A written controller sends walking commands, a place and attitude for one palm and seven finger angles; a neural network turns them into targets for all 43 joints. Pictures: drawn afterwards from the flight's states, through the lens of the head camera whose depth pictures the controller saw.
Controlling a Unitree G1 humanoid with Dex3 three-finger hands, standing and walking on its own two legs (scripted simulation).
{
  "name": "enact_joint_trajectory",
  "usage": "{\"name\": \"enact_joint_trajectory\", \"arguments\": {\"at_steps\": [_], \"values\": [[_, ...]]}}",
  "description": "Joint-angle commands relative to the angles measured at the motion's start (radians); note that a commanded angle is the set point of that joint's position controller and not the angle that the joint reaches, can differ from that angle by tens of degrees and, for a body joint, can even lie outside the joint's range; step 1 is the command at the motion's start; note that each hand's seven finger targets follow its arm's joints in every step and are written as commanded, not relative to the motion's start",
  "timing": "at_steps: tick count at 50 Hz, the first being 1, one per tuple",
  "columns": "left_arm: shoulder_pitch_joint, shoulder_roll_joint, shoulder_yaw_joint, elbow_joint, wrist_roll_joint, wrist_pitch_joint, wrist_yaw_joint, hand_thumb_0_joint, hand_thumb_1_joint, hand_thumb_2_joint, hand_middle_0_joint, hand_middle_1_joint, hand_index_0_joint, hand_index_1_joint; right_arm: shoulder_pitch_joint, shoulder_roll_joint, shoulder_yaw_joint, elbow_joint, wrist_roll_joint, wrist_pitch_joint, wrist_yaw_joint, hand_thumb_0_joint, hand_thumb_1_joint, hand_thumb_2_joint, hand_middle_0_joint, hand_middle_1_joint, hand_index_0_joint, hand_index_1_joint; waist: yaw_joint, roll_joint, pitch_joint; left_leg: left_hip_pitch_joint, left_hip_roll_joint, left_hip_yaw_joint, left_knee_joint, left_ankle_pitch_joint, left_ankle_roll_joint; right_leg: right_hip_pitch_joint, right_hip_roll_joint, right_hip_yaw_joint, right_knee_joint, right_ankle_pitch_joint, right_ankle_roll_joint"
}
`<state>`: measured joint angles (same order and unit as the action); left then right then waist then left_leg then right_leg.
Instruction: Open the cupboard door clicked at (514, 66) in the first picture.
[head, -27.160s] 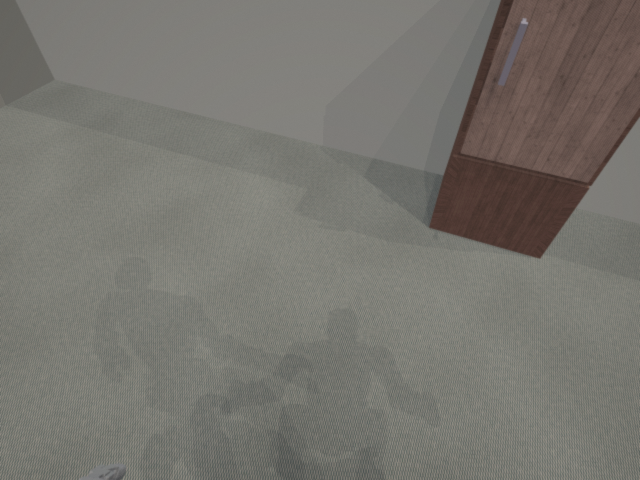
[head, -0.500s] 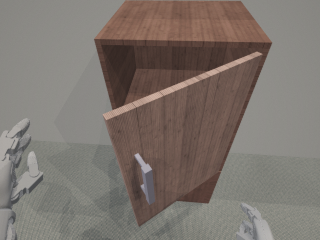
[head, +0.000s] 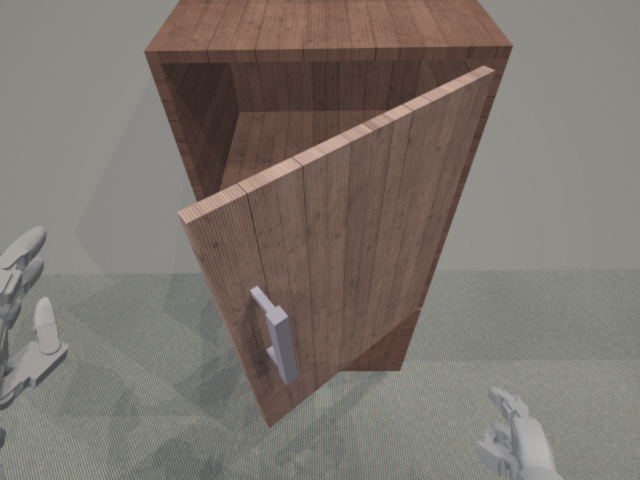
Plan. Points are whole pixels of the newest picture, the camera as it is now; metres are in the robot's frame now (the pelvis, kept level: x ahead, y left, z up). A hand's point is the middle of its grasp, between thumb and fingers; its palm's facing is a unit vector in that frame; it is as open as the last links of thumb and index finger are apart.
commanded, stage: step back with the hand held close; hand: left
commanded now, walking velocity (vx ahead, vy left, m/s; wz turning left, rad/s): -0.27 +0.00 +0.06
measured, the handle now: (275, 339) +0.28 +0.08 +0.02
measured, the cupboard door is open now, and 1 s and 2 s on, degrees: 38 38 38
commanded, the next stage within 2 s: stop stepping back and stand still in 0.88 s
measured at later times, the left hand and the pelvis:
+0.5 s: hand out of the picture +0.09 +0.30 +0.15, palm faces +0.46 -0.74 -0.49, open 7.4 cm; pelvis -0.09 +0.02 -0.01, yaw +4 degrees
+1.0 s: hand out of the picture +0.02 +0.30 +0.16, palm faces +0.36 -0.82 -0.45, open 7.4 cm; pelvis -0.19 +0.05 -0.01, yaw -2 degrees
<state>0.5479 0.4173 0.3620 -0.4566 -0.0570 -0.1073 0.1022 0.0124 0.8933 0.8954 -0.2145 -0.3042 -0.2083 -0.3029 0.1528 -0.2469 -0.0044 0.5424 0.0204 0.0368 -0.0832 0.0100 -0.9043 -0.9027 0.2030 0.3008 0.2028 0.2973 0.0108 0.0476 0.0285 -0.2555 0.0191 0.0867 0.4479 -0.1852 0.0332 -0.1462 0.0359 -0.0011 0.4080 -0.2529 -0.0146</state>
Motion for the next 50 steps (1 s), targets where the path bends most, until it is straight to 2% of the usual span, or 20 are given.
{"name": "enact_joint_trajectory", "arguments": {"at_steps": [1,11,14,18,21,23,24,26,28,29,30,31,32,33,34,36,42,47,48,50], "values": [[0.009,0.199,0.177,-0.225,-0.012,-0.069,0.045,0.0,0.9,0.9,-0.2,-0.3,-0.2,-0.3,-0.085,-0.101,-0.046,-0.176,0.004,-0.042,-0.006,0.0,-0.9,-0.9,0.2,0.3,0.2,0.3,0.004,-0.015,-0.175,0.111,0.069,-0.095,-0.005,0.27,0.011,-0.034,-0.089,0.072,-0.011,0.389,0.031],[-0.002,0.185,0.178,-0.254,0.012,-0.114,0.065,0.0,0.9,0.9,-0.2,-0.3,-0.2,-0.3,-0.063,-0.121,-0.051,-0.175,-0.002,-0.093,-0.009,0.0,-0.9,-0.9,0.2,0.3,0.2,0.3,-0.006,0.047,-0.08,-0.179,0.114,-0.204,-0.152,-0.283,0.04,0.003,-0.038,0.071,0.03,0.0,0.022],[-0.017,0.179,0.196,-0.274,0.027,-0.129,0.066,0.0,0.9,0.9,-0.2,-0.3,-0.2,-0.3,-0.062,-0.125,-0.054,-0.176,-0.008,-0.119,-0.012,0.0,-0.9,-0.9,0.2,0.3,0.2,0.3,0.002,0.123,-0.09,-0.341,0.17,-0.277,-0.255,-0.468,0.067,0.136,0.005,0.028,0.174,-0.006,0.029],[-0.002,0.176,0.214,-0.272,0.029,-0.135,0.061,0.0,0.9,0.9,-0.2,-0.3,-0.2,-0.3,-0.053,-0.112,-0.056,-0.163,-0.013,-0.146,-0.005,0.0,-0.9,-0.9,0.2,0.3,0.2,0.3,0.004,0.138,-0.087,-0.416,0.192,-0.297,-0.257,-0.51,0.083,0.167,0.02,0.031,0.239,-0.017,0.02],[0.001,0.165,0.192,-0.279,0.015,-0.134,0.058,0.0,0.9,0.9,-0.2,-0.3,-0.2,-0.3,-0.035,-0.104,-0.059,-0.144,-0.012,-0.155,0.005,0.0,-0.9,-0.9,0.2,0.3,0.2,0.3,-0.008,-0.015,-0.099,-0.24,0.103,-0.211,-0.115,-0.397,0.027,-0.024,-0.026,0.124,0.053,-0.118,-0.017],[-0.025,0.164,0.171,-0.297,0.011,-0.133,0.067,0.0,0.9,0.9,-0.2,-0.3,-0.2,-0.3,-0.023,-0.095,-0.063,-0.125,-0.016,-0.151,0.006,0.0,-0.9,-0.9,0.2,0.3,0.2,0.3,-0.02,-0.09,-0.096,-0.083,0.033,-0.15,0.072,-0.286,-0.011,-0.224,-0.126,0.239,-0.094,-0.239,-0.066],[-0.035,0.16,0.159,-0.286,0.012,-0.133,0.073,0.0,0.9,0.9,-0.2,-0.3,-0.2,-0.3,-0.016,-0.093,-0.065,-0.107,-0.018,-0.15,0.009,0.0,-0.9,-0.9,0.2,0.3,0.2,0.3,-0.024,-0.126,-0.095,0.008,0.006,-0.123,0.212,-0.203,-0.027,-0.338,-0.196,0.307,-0.148,-0.228,-0.098],[-0.074,0.172,0.148,-0.273,0.02,-0.128,0.085,0.0,0.9,0.9,-0.2,-0.3,-0.2,-0.3,-0.012,-0.077,-0.059,-0.085,-0.02,-0.141,0.013,0.0,-0.9,-0.9,0.2,0.3,0.2,0.3,-0.034,-0.194,-0.1,0.035,-0.019,-0.108,0.343,-0.135,-0.032,-0.368,-0.272,0.317,-0.143,-0.023,-0.119],[-0.107,0.185,0.152,-0.279,0.022,-0.122,0.091,0.0,0.9,0.9,-0.2,-0.3,-0.2,-0.3,-0.015,-0.071,-0.055,-0.079,-0.021,-0.133,0.007,0.0,-0.9,-0.9,0.2,0.3,0.2,0.3,-0.039,-0.167,-0.088,0.013,-0.005,-0.135,0.228,-0.128,-0.03,-0.307,-0.246,0.246,-0.067,0.136,-0.096],[-0.12,0.201,0.167,-0.281,0.021,-0.121,0.091,0.0,0.9,0.9,-0.2,-0.3,-0.2,-0.3,-0.031,-0.077,-0.05,-0.085,-0.019,-0.13,0.0,0.0,-0.9,-0.9,0.2,0.3,0.2,0.3,-0.036,-0.111,-0.059,-0.004,0.007,-0.149,0.088,-0.089,-0.019,-0.297,-0.179,0.198,-0.019,0.113,-0.055],[-0.118,0.207,0.18,-0.29,0.024,-0.128,0.089,0.0,0.9,0.9,-0.2,-0.3,-0.2,-0.3,-0.05,-0.096,-0.052,-0.095,-0.019,-0.131,-0.007,0.0,-0.9,-0.9,0.2,0.3,0.2,0.3,-0.024,-0.001,-0.046,-0.049,0.066,-0.218,-0.029,-0.014,0.008,-0.256,-0.077,0.131,0.052,0.093,-0.002],[-0.103,0.216,0.199,-0.309,0.023,-0.141,0.085,0.0,0.9,0.9,-0.2,-0.3,-0.2,-0.3,-0.066,-0.104,-0.053,-0.108,-0.015,-0.141,-0.01,0.0,-0.9,-0.9,0.2,0.3,0.2,0.3,-0.012,0.129,-0.095,-0.138,0.169,-0.311,-0.141,-0.088,0.045,-0.137,-0.002,0.065,0.18,0.03,0.03],[-0.084,0.227,0.224,-0.323,0.038,-0.161,0.077,0.0,0.9,0.9,-0.2,-0.3,-0.2,-0.3,-0.083,-0.113,-0.058,-0.115,-0.019,-0.155,-0.013,0.0,-0.9,-0.9,0.2,0.3,0.2,0.3,-0.01,0.28,-0.119,-0.299,0.273,-0.429,-0.313,-0.339,0.088,0.033,0.065,0.024,0.411,-0.107,0.041],[-0.076,0.229,0.258,-0.348,0.029,-0.162,0.074,0.0,0.9,0.9,-0.2,-0.3,-0.2,-0.3,-0.056,-0.097,-0.062,-0.12,-0.039,-0.172,-0.006,0.0,-0.9,-0.9,0.2,0.3,0.2,0.3,-0.01,0.281,-0.146,-0.37,0.332,-0.544,-0.401,-0.464,0.126,0.048,0.08,0.055,0.634,-0.199,0.04],[-0.086,0.219,0.253,-0.356,0.022,-0.162,0.075,0.0,0.9,0.9,-0.2,-0.3,-0.2,-0.3,-0.047,-0.084,-0.067,-0.103,-0.044,-0.181,0.004,0.0,-0.9,-0.9,0.2,0.3,0.2,0.3,-0.014,0.157,-0.133,-0.305,0.335,-0.528,-0.356,-0.388,0.139,-0.048,0.065,0.09,0.713,-0.219,0.029],[-0.021,0.179,0.216,-0.349,0.011,-0.157,0.081,0.0,0.9,0.9,-0.2,-0.3,-0.2,-0.3,-0.051,-0.084,-0.071,-0.083,-0.034,-0.194,0.024,0.0,-0.9,-0.9,0.2,0.3,0.2,0.3,-0.003,0.075,-0.166,-0.116,0.273,-0.373,-0.272,-0.237,0.114,-0.185,0.046,0.067,0.697,-0.227,0.025],[-0.008,0.169,0.156,-0.347,-0.008,-0.126,0.08,0.0,0.9,0.9,-0.2,-0.3,-0.2,-0.3,-0.043,-0.075,-0.05,-0.05,-0.036,-0.195,0.036,0.0,-0.9,-0.9,0.2,0.3,0.2,0.3,-0.007,0.208,-0.204,0.016,0.187,-0.262,-0.391,-0.28,0.008,-0.103,0.086,-0.067,0.41,-0.3,0.004],[0.009,0.236,0.209,-0.348,-0.037,-0.144,0.061,0.0,0.9,0.9,-0.2,-0.3,-0.2,-0.3,-0.007,-0.065,-0.044,-0.028,-0.058,-0.166,0.04,0.0,-0.9,-0.9,0.2,0.3,0.2,0.3,-0.002,0.214,-0.291,0.156,0.14,-0.161,-0.303,0.026,-0.103,0.021,0.061,-0.075,-0.068,-0.189,-0.044],[-0.016,0.233,0.2,-0.362,-0.046,-0.155,0.051,0.0,0.9,0.9,-0.2,-0.3,-0.2,-0.3,-0.011,-0.062,-0.04,-0.035,-0.052,-0.156,0.043,0.0,-0.9,-0.9,0.2,0.3,0.2,0.3,-0.004,0.138,-0.273,0.205,0.117,-0.125,-0.202,0.077,-0.106,-0.018,0.016,-0.031,-0.178,-0.115,-0.05],[-0.028,0.296,0.25,-0.359,-0.049,-0.176,0.055,0.0,0.9,0.9,-0.2,-0.3,-0.2,-0.3,-0.028,-0.06,-0.028,-0.037,-0.041,-0.139,0.036,0.0,-0.9,-0.9,0.2,0.3,0.2,0.3,-0.016,-0.073,-0.197,0.296,0.043,-0.08,0.167,-0.004,-0.072,-0.327,-0.208,0.129,-0.281,-0.007,-0.084]]}}
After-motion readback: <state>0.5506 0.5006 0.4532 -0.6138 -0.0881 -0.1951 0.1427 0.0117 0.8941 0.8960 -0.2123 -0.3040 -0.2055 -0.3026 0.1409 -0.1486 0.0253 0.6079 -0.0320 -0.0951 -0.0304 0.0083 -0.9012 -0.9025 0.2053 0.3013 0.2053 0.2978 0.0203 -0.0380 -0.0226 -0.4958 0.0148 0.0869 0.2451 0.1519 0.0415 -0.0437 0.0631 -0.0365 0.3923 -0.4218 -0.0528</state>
